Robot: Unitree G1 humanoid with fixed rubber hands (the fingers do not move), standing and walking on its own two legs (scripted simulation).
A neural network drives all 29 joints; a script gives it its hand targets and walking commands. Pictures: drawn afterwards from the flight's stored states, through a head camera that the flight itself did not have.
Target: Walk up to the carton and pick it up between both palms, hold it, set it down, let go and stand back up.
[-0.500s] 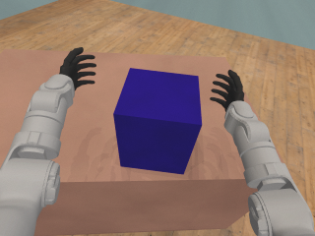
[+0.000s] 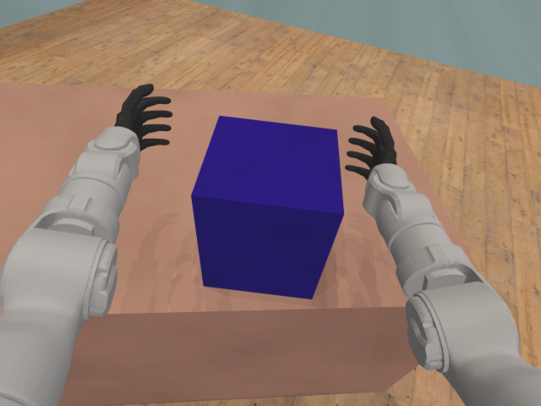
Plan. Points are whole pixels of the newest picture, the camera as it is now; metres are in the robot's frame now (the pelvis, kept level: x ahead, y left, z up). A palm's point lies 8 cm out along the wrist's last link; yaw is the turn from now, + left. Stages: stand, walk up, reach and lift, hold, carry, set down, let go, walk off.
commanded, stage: reach and lift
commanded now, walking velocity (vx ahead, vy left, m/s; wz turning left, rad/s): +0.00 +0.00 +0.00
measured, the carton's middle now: (267, 211) +0.46 -0.04 +0.02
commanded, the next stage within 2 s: none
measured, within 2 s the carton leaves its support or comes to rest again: neither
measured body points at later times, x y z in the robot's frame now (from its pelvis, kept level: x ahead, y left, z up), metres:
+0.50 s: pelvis -0.01 +0.00 -0.01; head +0.04 +0.03 +0.43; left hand +0.47 +0.17 +0.08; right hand +0.42 -0.19 +0.08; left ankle +0.02 +0.12 -0.75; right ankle -0.01 -0.12 -0.75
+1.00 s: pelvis -0.01 +0.01 -0.01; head +0.05 +0.04 +0.43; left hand +0.48 +0.13 +0.08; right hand +0.43 -0.18 +0.09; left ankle +0.02 +0.12 -0.75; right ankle -0.01 -0.12 -0.75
